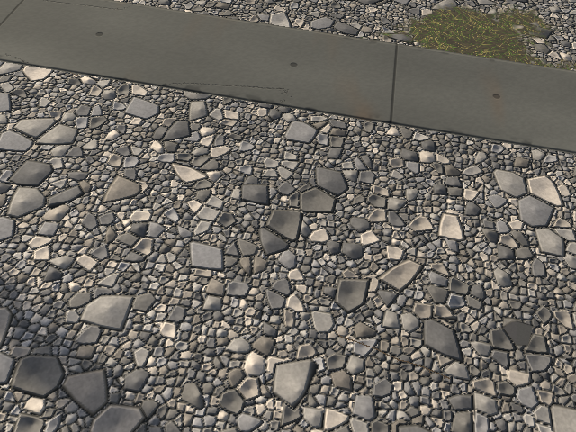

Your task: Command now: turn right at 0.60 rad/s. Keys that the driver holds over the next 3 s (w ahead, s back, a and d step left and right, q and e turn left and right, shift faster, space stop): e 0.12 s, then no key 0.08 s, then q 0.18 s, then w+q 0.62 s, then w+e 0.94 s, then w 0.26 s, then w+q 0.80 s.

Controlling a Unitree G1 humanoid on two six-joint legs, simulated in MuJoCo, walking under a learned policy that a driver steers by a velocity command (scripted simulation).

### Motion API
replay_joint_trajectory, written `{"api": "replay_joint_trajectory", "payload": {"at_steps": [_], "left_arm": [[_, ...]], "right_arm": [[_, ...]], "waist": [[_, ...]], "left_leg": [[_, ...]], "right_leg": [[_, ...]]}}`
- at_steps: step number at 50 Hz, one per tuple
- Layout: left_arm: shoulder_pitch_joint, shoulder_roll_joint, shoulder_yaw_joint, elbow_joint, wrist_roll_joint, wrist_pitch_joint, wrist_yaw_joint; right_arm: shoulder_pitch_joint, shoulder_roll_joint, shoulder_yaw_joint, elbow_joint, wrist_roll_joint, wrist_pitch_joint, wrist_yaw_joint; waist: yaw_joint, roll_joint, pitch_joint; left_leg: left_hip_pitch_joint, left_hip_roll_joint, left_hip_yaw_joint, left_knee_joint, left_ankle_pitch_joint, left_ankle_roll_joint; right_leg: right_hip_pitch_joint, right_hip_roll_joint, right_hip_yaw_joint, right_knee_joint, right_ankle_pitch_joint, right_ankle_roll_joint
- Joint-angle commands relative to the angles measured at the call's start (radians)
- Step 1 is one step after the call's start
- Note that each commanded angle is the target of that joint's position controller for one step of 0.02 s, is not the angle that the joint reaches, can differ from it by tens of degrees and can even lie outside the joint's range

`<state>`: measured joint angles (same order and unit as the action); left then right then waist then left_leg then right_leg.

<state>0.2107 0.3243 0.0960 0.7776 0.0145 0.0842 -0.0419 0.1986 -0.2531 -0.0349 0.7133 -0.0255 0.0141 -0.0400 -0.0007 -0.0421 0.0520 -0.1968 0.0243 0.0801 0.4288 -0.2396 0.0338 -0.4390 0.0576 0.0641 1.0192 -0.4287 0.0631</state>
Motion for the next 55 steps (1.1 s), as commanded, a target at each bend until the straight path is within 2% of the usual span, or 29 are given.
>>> {"api": "replay_joint_trajectory", "payload": {"at_steps": [1,6,8,9,10,11,12,13,14,15,16,19,22,24,27,31,36,38,39,40,41,42,43,44,45,46,48,51,55], "left_arm": [[-0.059,0.041,-0.004,-0.092,-0.007,-0.007,-0.007],[-0.061,0.044,-0.013,-0.116,-0.019,-0.013,-0.005],[-0.005,0.033,-0.018,-0.099,-0.003,-0.028,0.007],[0.019,0.078,-0.01,-0.093,0.014,-0.043,0.018],[0.013,0.196,0.006,-0.121,0.012,-0.058,0.027],[0.083,0.198,0.013,-0.1,-0.003,-0.063,0.029],[0.043,0.116,-0.016,-0.086,-0.002,-0.066,0.033],[-0.043,0.037,-0.045,-0.089,0.001,-0.067,0.04],[-0.105,0.007,-0.06,-0.093,0.007,-0.066,0.05],[-0.11,-0.005,-0.069,-0.084,0.006,-0.071,0.063],[-0.094,-0.009,-0.076,-0.069,0.008,-0.075,0.067],[-0.065,0.051,-0.063,-0.038,0.005,-0.077,0.074],[0.023,0.101,-0.039,-0.008,0.011,-0.067,0.07],[0.038,0.092,-0.035,0.003,0.012,-0.074,0.068],[0.048,0.076,-0.029,0.017,0.015,-0.106,0.07],[0.056,0.08,-0.02,0.03,0.016,-0.137,0.06],[0.058,0.123,-0.001,0.037,0.018,-0.149,0.043],[0.043,0.139,0.004,0.037,0.012,-0.143,0.04],[0.044,0.134,0.001,0.037,0.011,-0.14,0.039],[0.044,0.099,-0.014,0.028,0.019,-0.138,0.037],[-0.011,0.0,-0.045,-0.048,0.024,-0.14,0.026],[-0.057,0.048,-0.037,-0.07,0.05,-0.144,0.022],[-0.06,0.083,-0.03,-0.065,0.04,-0.151,0.011],[-0.032,0.092,-0.029,-0.045,0.021,-0.159,0.002],[-0.01,0.087,-0.029,-0.029,0.022,-0.16,0.002],[0.019,0.084,-0.032,-0.011,0.035,-0.15,0.004],[0.023,0.072,-0.035,-0.01,0.044,-0.128,0.004],[-0.047,0.045,-0.043,-0.034,0.037,-0.112,0.003],[-0.186,0.013,-0.06,-0.067,0.026,-0.117,-0.007]], "right_arm": [[0.058,-0.184,-0.054,-0.031,-0.003,-0.006,0.005],[0.036,-0.216,-0.067,-0.021,-0.002,-0.002,0.027],[0.022,-0.215,-0.066,-0.01,0.015,0.005,0.03],[0.06,-0.188,-0.061,-0.001,0.015,0.008,0.033],[0.084,-0.069,-0.028,-0.051,-0.001,0.016,0.043],[0.004,-0.11,-0.031,-0.059,0.007,0.038,0.023],[0.001,-0.118,-0.032,-0.043,0.021,0.049,0.024],[0.015,-0.109,-0.029,-0.017,0.028,0.049,0.03],[0.041,-0.118,-0.032,0.011,0.023,0.045,0.036],[0.08,-0.127,-0.035,0.042,0.009,0.045,0.042],[0.107,-0.125,-0.034,0.065,0.008,0.045,0.047],[0.09,-0.12,-0.034,0.074,0.02,0.047,0.052],[0.033,-0.145,-0.042,0.055,0.0,0.046,0.059],[-0.009,-0.144,-0.048,0.036,-0.003,0.041,0.072],[-0.009,-0.112,-0.046,0.035,-0.003,0.023,0.082],[-0.041,-0.092,-0.042,0.011,-0.001,0.014,0.099],[-0.081,-0.101,-0.039,-0.028,0.006,0.009,0.118],[-0.028,-0.102,-0.039,-0.018,-0.003,0.0,0.116],[0.049,-0.118,-0.046,0.008,-0.011,-0.007,0.109],[0.208,-0.168,-0.069,0.063,-0.019,-0.017,0.096],[0.336,-0.299,-0.1,0.069,-0.018,-0.027,0.076],[0.292,-0.307,-0.091,0.048,0.004,-0.03,0.07],[0.229,-0.268,-0.082,0.038,0.01,-0.025,0.066],[0.178,-0.224,-0.071,0.03,0.01,-0.028,0.065],[0.145,-0.204,-0.063,0.021,0.014,-0.034,0.062],[0.118,-0.186,-0.056,0.016,0.019,-0.043,0.059],[0.142,-0.184,-0.053,0.026,0.029,-0.065,0.059],[0.197,-0.18,-0.053,0.054,0.031,-0.074,0.053],[0.257,-0.145,-0.038,0.095,0.024,-0.084,0.047]], "waist": [[-0.043,0.216,-0.079],[-0.035,0.252,-0.096],[0.018,0.202,-0.103],[0.027,0.079,-0.121],[-0.009,-0.233,-0.137],[0.074,-0.157,-0.144],[0.035,-0.096,-0.098],[0.0,-0.08,-0.052],[-0.026,-0.096,-0.041],[-0.027,-0.121,-0.048],[-0.027,-0.103,-0.07],[-0.005,-0.072,-0.059],[0.056,-0.091,-0.015],[0.06,-0.077,0.048],[0.045,-0.028,0.045],[0.04,-0.038,0.025],[0.03,-0.058,0.033],[-0.01,-0.034,0.026],[-0.043,-0.002,-0.001],[-0.107,0.115,-0.081],[-0.158,0.41,-0.126],[-0.13,0.294,-0.078],[-0.094,0.186,-0.007],[-0.051,0.118,0.022],[-0.021,0.086,0.026],[-0.001,0.09,0.006],[0.008,0.101,-0.027],[-0.003,0.096,-0.014],[-0.052,0.114,0.018]], "left_leg": [[0.198,0.245,-0.141,-0.051,0.54,0.17],[0.123,0.266,-0.088,0.006,0.53,0.145],[0.038,0.241,-0.045,0.103,0.434,0.086],[-0.083,0.202,0.003,0.228,0.263,0.021],[-0.351,0.066,0.089,0.464,-0.333,-0.066],[-0.308,0.026,-0.046,0.545,-0.404,-0.061],[-0.284,0.044,-0.083,0.571,-0.35,-0.055],[-0.251,0.054,-0.102,0.53,-0.272,-0.052],[-0.227,0.051,-0.095,0.483,-0.208,-0.054],[-0.187,0.037,-0.085,0.466,-0.168,-0.06],[-0.149,0.02,-0.094,0.445,-0.157,-0.063],[-0.143,-0.013,-0.106,0.395,-0.166,-0.062],[-0.282,-0.008,-0.087,0.45,-0.185,-0.048],[-0.386,0.006,-0.102,0.461,-0.178,-0.041],[-0.425,0.021,-0.103,0.446,-0.146,-0.027],[-0.378,0.036,-0.074,0.365,-0.112,-0.004],[-0.218,0.024,-0.011,0.228,-0.102,0.038],[-0.083,-0.012,0.035,0.138,-0.067,0.06],[0.046,-0.052,0.047,0.106,-0.085,0.074],[0.23,-0.038,-0.038,0.036,-0.169,0.105],[0.402,0.263,-0.582,-0.183,-0.488,0.224],[0.359,0.339,-0.868,-0.316,-0.548,0.288],[0.306,0.319,-0.727,-0.276,-0.442,0.277],[0.239,0.263,-0.603,-0.25,-0.262,0.243],[0.203,0.205,-0.507,-0.246,-0.093,0.211],[0.192,0.159,-0.438,-0.249,0.031,0.187],[0.179,0.136,-0.385,-0.23,0.285,0.199],[0.182,0.115,-0.336,-0.239,0.374,0.2],[0.208,0.091,-0.247,-0.254,0.525,0.147]], "right_leg": [[-0.068,-0.015,-0.061,-0.117,-0.036,-0.002],[0.116,-0.013,-0.134,-0.342,-0.021,-0.055],[0.268,0.0,-0.129,-0.603,0.169,-0.087],[0.403,-0.072,0.007,-0.725,0.266,-0.107],[0.528,-0.399,0.412,-0.748,0.585,-0.197],[0.392,-0.457,0.374,-0.69,0.806,-0.335],[0.363,-0.395,0.273,-0.694,0.793,-0.339],[0.312,-0.328,0.182,-0.722,0.706,-0.295],[0.315,-0.268,0.123,-0.737,0.655,-0.248],[0.321,-0.241,0.073,-0.73,0.74,-0.236],[0.334,-0.235,0.039,-0.722,0.785,-0.23],[0.358,-0.258,0.019,-0.704,0.719,-0.229],[0.399,-0.317,0.139,-0.836,0.084,-0.274],[0.423,-0.351,0.195,-0.906,-0.104,-0.288],[0.469,-0.364,0.164,-0.927,-0.075,-0.293],[0.441,-0.364,0.078,-0.927,-0.042,-0.281],[0.329,-0.361,-0.032,-0.892,-0.028,-0.246],[0.255,-0.342,-0.105,-0.797,0.009,-0.221],[0.184,-0.312,-0.162,-0.669,0.1,-0.201],[0.094,-0.244,-0.251,-0.389,0.216,-0.165],[-0.222,-0.089,-0.318,0.012,-0.035,-0.091],[-0.401,-0.034,-0.096,0.155,-0.132,-0.086],[-0.421,-0.109,-0.035,0.176,-0.033,-0.096],[-0.365,-0.14,-0.035,0.129,0.077,-0.097],[-0.309,-0.155,-0.036,0.069,0.132,-0.09],[-0.263,-0.16,-0.043,0.041,0.175,-0.077],[-0.227,-0.143,-0.06,0.043,0.204,-0.047],[-0.28,-0.136,-0.082,-0.021,0.264,-0.023],[-0.281,-0.126,-0.132,-0.209,0.39,-0.04]]}}
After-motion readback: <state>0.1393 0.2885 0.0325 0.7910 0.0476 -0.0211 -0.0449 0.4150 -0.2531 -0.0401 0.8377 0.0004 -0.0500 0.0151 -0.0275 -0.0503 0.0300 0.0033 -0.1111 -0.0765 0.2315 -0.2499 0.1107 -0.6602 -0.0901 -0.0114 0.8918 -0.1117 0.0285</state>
